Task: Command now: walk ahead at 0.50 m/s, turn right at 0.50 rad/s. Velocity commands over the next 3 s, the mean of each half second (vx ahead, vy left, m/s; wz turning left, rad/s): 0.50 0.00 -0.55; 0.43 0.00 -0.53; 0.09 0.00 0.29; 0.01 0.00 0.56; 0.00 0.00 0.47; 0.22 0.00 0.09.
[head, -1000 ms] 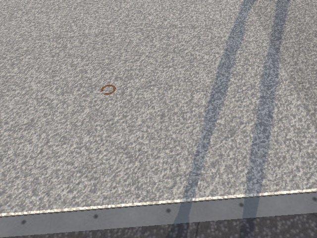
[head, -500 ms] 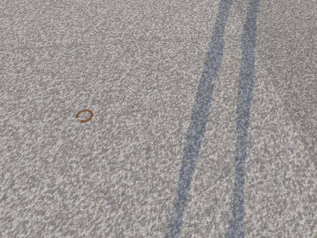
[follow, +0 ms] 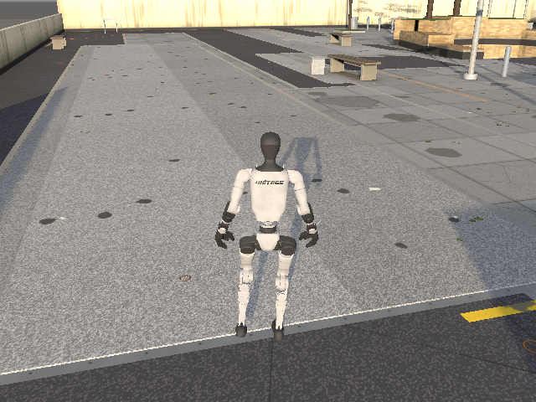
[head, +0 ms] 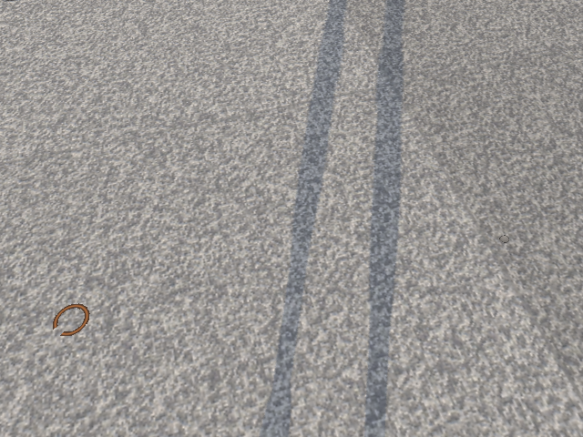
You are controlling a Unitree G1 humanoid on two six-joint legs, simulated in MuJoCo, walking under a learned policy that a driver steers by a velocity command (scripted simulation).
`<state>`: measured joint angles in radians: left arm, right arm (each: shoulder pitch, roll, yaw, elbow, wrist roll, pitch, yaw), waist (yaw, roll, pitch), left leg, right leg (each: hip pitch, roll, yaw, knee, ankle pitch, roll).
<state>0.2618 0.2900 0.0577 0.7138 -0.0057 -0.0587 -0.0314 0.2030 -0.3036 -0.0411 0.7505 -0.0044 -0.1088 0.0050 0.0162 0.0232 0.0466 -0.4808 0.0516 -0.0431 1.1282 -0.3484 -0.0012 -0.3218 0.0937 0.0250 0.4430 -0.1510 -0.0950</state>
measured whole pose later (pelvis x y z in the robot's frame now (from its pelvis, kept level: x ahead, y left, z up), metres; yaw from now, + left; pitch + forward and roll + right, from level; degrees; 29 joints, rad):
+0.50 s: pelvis +0.28 +0.04 +0.00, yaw -17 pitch +1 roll +2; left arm 0.30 0.32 0.07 0.69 -0.03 -0.02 0.01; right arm 0.21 -0.27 -0.06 0.73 -0.01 -0.10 0.01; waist 0.00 -0.05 0.02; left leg -0.26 -0.03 0.05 0.42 -0.19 0.03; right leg -0.49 -0.02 0.07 1.17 -0.36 -0.01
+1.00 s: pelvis +0.49 -0.12 -0.01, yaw -33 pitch +2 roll +1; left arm 0.15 0.29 0.05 0.61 0.00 -0.03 -0.03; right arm 0.18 -0.33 -0.05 0.78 0.01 -0.06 0.00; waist -0.02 0.02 0.10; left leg -0.48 0.09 -0.02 1.20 -0.44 -0.04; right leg -0.38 0.07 -0.02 0.50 -0.15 -0.08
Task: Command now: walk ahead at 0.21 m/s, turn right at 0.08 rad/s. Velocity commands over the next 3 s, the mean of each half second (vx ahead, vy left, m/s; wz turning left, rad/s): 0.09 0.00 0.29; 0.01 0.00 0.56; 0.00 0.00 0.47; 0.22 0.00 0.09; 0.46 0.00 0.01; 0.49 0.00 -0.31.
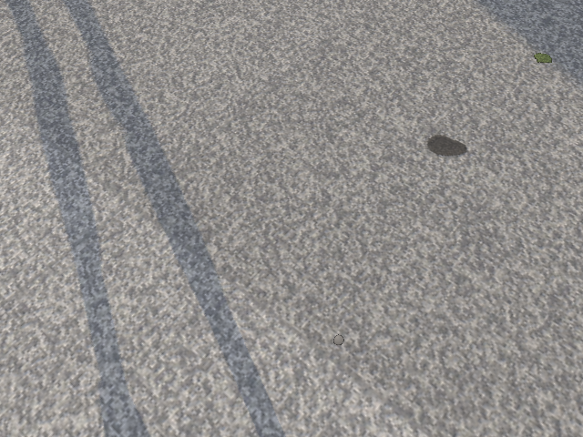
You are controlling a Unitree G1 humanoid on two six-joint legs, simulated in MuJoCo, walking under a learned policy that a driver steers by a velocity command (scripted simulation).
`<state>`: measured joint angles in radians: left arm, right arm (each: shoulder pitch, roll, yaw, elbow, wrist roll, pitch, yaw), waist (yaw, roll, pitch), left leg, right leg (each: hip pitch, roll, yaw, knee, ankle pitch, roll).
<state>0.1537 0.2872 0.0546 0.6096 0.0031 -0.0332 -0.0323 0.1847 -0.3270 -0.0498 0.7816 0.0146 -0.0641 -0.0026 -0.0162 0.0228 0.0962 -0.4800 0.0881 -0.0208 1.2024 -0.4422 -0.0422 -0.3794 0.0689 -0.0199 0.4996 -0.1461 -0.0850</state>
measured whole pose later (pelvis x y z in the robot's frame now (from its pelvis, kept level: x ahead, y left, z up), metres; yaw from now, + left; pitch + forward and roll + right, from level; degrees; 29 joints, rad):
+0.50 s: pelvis +0.12 +0.05 +0.00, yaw +13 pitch +3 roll -2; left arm 0.10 0.31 0.08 0.75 0.00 0.02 0.03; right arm 0.19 -0.31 -0.07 0.70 0.01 0.00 0.01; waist -0.02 -0.02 0.06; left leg -0.35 -0.02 -0.02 0.53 -0.23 0.05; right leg -0.46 0.02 0.01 1.08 -0.53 0.03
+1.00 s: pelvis +0.16 +0.01 +0.01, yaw +32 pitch +2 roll +0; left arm 0.16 0.26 0.07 0.74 0.01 0.00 0.03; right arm 0.17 -0.36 -0.10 0.65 0.02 0.06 -0.03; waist 0.01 0.06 0.04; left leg -0.52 -0.07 -0.11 1.14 -0.45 -0.07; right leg -0.25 -0.01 -0.01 0.45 -0.23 -0.01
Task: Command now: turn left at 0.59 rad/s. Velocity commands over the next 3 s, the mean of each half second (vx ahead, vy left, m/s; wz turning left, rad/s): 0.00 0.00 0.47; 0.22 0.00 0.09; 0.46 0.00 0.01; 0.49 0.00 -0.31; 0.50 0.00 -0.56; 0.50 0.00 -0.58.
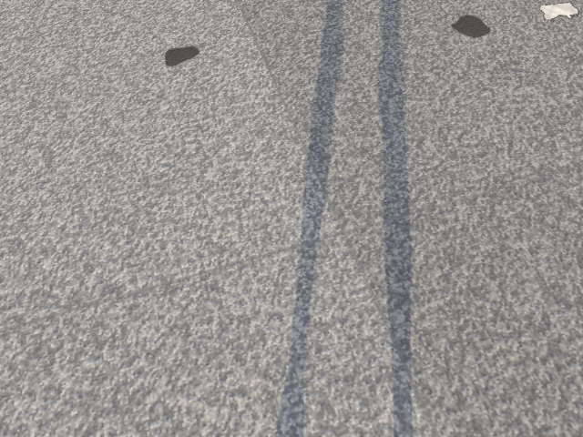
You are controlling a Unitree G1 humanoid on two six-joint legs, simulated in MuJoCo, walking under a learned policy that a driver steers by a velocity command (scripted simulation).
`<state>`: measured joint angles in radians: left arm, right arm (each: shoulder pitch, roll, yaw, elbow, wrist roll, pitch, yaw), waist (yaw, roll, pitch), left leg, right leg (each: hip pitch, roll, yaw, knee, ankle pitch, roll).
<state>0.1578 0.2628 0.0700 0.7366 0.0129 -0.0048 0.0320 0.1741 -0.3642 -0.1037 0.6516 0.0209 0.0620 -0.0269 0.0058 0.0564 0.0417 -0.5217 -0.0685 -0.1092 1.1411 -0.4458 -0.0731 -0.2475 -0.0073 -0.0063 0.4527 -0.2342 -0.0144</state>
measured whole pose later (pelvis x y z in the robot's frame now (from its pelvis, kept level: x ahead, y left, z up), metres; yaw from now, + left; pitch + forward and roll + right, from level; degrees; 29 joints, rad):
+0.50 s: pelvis -0.01 +0.05 +0.00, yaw +13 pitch +1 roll -1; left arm 0.15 0.33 0.09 0.77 0.00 0.03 0.03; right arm 0.16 -0.26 -0.04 0.63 -0.01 0.01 -0.01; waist 0.01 -0.04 0.06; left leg -0.24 -0.03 -0.02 0.44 -0.22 0.05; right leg -0.47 -0.05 0.01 0.99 -0.37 0.09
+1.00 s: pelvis +0.08 +0.09 +0.00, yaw +14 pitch +1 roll +0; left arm 0.42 0.29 0.06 0.86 -0.03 -0.04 0.00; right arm 0.12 -0.29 -0.05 0.69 0.02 -0.06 0.04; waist 0.08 0.01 0.02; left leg -0.46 0.03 0.02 0.61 -0.22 0.01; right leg -0.01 -0.05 0.01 0.32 -0.33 0.03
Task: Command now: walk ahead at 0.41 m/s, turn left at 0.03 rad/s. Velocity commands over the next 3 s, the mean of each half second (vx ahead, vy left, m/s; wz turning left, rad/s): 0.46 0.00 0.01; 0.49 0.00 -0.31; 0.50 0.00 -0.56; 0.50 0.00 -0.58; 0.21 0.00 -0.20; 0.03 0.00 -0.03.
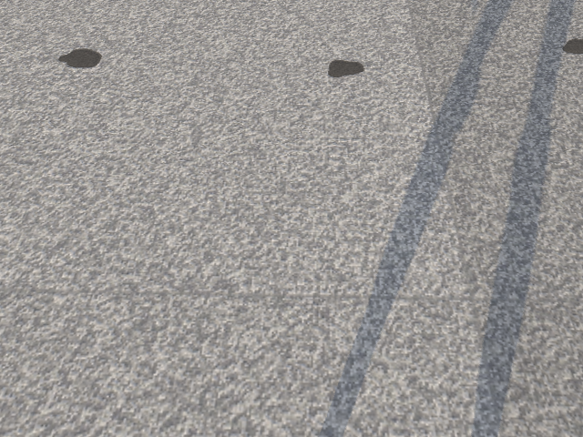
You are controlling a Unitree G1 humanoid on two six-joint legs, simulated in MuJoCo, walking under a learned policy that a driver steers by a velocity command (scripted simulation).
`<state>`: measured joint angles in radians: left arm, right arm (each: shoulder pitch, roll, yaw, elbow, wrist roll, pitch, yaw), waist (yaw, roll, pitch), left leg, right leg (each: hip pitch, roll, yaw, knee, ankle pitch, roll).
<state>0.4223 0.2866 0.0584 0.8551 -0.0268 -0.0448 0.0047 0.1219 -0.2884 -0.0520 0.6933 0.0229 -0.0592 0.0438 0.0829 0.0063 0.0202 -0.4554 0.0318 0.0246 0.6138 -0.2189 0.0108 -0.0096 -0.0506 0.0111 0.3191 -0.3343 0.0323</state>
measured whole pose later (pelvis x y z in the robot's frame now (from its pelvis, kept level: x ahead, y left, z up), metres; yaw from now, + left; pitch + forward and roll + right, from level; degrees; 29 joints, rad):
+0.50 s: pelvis +0.24 +0.03 +0.00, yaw +0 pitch +2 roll +2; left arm 0.02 0.25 0.02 0.69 -0.02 -0.08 -0.05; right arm 0.42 -0.28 -0.05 0.85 0.02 -0.06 0.00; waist -0.09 -0.04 0.03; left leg 0.10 -0.06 0.04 0.19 -0.33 0.04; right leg -0.62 -0.06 0.00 0.53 0.07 -0.02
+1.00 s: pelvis +0.53 +0.01 +0.00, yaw -10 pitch +2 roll -1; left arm 0.37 0.29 0.06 0.79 -0.03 -0.05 0.01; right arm 0.03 -0.28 -0.03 0.68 0.00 -0.10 0.01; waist 0.10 0.04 0.03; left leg -0.56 0.04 -0.11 0.52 0.03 -0.06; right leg -0.10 0.10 0.14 0.36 -0.28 -0.05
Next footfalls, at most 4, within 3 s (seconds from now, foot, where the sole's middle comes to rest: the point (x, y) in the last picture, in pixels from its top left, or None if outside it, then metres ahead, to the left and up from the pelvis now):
0.04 left None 0.14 0.13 -0.78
0.58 right None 0.49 -0.09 -0.78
1.06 left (288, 325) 0.76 0.11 -0.78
1.58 right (425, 284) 0.91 -0.25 -0.78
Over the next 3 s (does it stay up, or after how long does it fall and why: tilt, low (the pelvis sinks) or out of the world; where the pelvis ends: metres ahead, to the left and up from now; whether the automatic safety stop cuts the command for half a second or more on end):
stays up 1.14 -0.35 0.00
